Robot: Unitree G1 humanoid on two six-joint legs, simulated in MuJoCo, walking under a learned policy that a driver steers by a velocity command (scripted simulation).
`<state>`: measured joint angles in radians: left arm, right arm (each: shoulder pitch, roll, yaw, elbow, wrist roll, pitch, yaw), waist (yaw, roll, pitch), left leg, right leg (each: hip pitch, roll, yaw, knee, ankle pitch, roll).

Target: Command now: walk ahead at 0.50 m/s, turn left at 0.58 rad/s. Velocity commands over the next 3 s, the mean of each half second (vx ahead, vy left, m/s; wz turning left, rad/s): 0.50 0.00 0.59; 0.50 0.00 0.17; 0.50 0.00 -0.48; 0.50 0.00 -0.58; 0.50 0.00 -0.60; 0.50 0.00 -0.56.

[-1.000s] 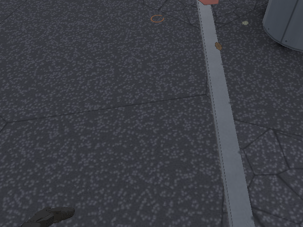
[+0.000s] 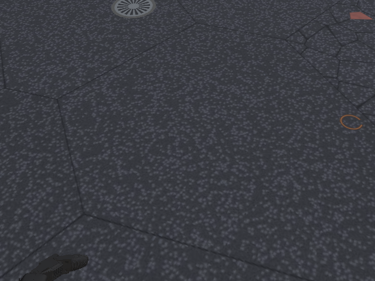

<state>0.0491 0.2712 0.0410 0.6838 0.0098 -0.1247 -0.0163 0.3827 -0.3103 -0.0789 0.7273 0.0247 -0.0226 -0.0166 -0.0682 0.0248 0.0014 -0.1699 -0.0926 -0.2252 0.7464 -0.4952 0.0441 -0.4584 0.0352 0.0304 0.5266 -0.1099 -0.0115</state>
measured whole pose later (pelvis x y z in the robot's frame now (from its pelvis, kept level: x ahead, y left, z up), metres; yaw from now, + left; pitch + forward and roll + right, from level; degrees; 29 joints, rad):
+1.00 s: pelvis +0.54 +0.13 +0.00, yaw +20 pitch +2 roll +2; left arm 0.10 0.28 0.03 0.72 -0.01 -0.08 -0.06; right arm 0.34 -0.31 -0.07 0.77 0.00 -0.05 0.00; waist -0.05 -0.03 0.01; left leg 0.08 -0.05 0.01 0.32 -0.43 0.03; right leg -0.54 -0.02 -0.01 0.54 -0.04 -0.06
